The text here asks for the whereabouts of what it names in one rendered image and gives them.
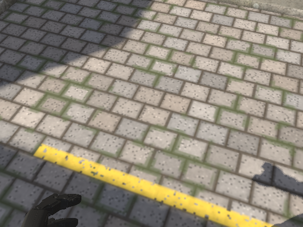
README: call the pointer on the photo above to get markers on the left robot hand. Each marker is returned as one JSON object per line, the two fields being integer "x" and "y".
{"x": 38, "y": 216}

